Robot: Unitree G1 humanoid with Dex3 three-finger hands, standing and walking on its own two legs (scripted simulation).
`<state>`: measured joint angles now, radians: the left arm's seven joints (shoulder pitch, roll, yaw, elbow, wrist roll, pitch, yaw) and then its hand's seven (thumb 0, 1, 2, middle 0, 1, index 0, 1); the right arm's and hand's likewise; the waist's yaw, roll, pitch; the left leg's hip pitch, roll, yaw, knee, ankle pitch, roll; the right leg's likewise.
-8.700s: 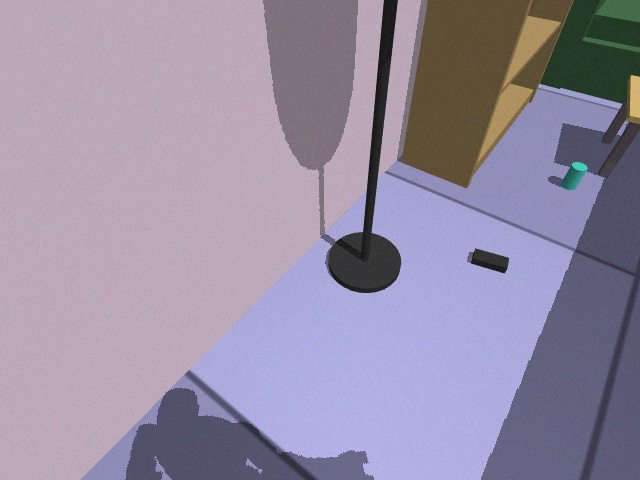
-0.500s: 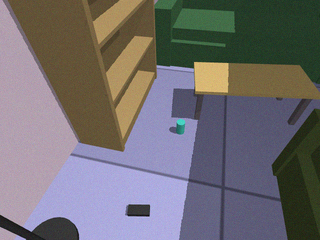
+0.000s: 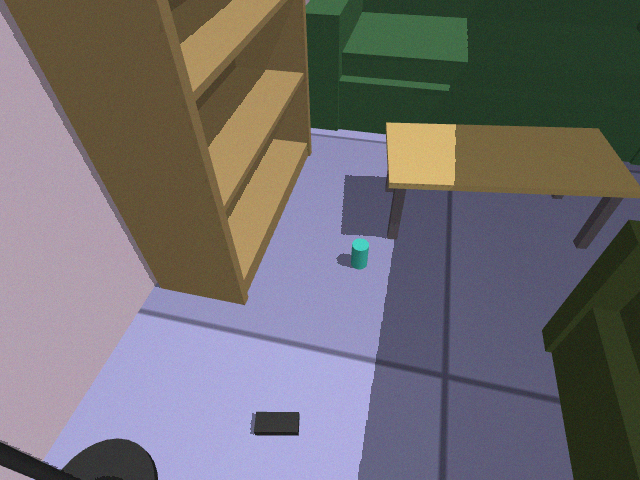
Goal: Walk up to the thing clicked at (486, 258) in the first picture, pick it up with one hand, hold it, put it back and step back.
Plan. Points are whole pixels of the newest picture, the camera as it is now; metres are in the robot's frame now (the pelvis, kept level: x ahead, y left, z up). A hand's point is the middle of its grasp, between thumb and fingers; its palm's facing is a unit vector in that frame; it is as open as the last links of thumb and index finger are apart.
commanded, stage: walk up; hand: left
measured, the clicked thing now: (277, 423) +0.45 +0.16 -0.76
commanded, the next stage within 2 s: stand in 0.02 s
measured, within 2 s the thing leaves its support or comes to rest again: neither
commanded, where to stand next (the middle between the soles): +0.07 +0.00 m, yaw -1 degrees
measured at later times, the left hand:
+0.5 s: hand out of the picture +0.07 +0.24 -0.16, palm faces -0.02 -0.94 -0.33, open 7.3 cm
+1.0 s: hand out of the picture +0.06 +0.23 -0.16, palm faces -0.03 -0.94 -0.34, open 7.3 cm
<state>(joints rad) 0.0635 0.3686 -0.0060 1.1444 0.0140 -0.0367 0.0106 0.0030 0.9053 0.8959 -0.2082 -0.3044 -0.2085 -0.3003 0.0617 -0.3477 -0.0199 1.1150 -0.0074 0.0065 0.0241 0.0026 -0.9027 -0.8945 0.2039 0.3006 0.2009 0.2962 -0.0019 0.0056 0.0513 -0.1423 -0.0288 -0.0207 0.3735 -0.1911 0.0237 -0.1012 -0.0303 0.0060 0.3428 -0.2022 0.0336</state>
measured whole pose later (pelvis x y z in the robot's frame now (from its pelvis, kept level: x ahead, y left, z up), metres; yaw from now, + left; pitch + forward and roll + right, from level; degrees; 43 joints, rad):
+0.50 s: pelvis -0.01 -0.01 +0.00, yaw +0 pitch -3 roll +0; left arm 0.09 0.34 0.00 1.15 0.01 -0.01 0.00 0.00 0.91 0.90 -0.21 -0.30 -0.21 -0.30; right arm 0.06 -0.34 0.00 1.13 -0.01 -0.01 0.01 0.00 -0.90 -0.89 0.20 0.30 0.20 0.30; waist 0.00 -0.01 0.07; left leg -0.12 -0.01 -0.03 0.33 -0.16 0.01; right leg -0.08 -0.01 0.00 0.30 -0.17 0.02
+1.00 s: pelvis -0.01 -0.02 +0.00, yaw +0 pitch -2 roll +0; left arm 0.11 0.35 0.00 1.14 0.01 -0.01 -0.01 0.00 0.91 0.90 -0.21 -0.30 -0.21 -0.30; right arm 0.10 -0.35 0.01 1.15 -0.01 -0.01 0.01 0.00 -0.90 -0.89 0.20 0.30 0.20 0.30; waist -0.01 0.00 0.06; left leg -0.13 0.00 -0.03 0.33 -0.16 -0.01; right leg -0.10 0.00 0.00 0.31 -0.17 0.01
